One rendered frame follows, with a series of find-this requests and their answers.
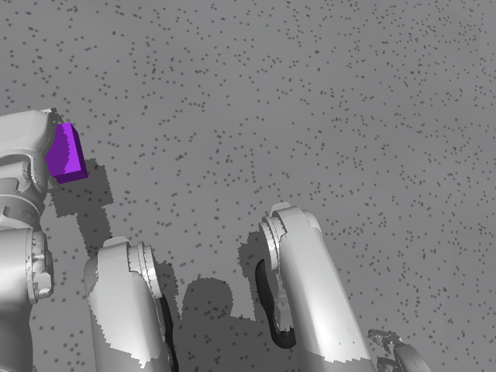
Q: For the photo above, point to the left robot arm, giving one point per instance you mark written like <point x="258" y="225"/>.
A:
<point x="26" y="264"/>

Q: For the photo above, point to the right robot hand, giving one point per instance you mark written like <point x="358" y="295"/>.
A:
<point x="407" y="357"/>

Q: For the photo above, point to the left robot foot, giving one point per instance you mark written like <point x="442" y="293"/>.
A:
<point x="169" y="334"/>

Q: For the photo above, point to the small box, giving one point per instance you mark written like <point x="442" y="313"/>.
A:
<point x="65" y="159"/>

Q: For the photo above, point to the left robot hand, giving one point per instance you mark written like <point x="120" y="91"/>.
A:
<point x="31" y="130"/>

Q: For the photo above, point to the right robot foot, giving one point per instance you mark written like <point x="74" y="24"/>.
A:
<point x="282" y="339"/>

